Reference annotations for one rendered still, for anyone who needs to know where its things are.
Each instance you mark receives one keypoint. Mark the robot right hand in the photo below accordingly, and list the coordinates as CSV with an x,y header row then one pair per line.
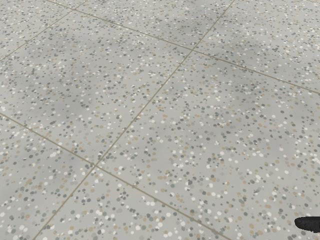
x,y
309,223

